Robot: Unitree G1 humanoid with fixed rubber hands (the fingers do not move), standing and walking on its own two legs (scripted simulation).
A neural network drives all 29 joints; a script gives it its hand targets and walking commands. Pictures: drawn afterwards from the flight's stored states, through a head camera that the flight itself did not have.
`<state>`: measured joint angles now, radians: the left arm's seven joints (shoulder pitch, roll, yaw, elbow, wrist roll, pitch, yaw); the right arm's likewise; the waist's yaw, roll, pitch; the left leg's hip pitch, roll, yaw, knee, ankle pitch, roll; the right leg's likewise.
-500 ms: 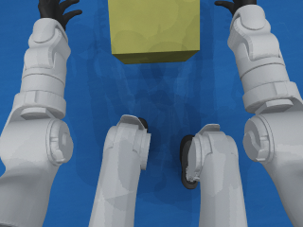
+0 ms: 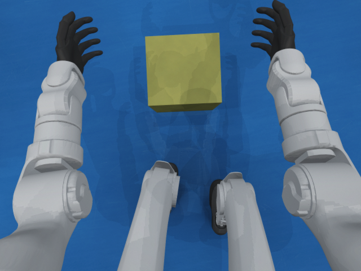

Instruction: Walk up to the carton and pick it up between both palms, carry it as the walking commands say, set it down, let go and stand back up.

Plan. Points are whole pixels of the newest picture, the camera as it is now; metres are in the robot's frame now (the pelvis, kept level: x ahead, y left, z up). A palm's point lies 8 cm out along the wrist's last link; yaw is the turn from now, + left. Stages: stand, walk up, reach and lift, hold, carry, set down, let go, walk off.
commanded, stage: set down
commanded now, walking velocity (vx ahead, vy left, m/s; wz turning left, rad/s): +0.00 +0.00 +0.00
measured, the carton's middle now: (183, 78) +0.55 +0.08 -0.44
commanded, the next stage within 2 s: let go in 0.52 s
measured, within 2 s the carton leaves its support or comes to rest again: neither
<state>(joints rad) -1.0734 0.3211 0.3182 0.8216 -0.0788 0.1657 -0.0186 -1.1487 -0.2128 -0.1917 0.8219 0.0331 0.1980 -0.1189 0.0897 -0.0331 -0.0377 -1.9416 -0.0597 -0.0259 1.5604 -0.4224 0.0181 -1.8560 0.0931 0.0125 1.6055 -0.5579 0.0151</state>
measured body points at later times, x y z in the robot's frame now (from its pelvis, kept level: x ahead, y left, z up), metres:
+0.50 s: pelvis +0.02 +0.01 +0.13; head +0.31 +0.04 +0.47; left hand +0.49 +0.28 +0.02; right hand +0.55 -0.10 +0.02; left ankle +0.10 +0.10 -0.51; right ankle +0.06 -0.12 -0.51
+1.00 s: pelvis +0.07 +0.01 +0.20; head +0.27 +0.02 +0.60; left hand +0.37 +0.28 +0.09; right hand +0.42 -0.16 +0.09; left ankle +0.10 +0.10 -0.51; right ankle +0.06 -0.12 -0.51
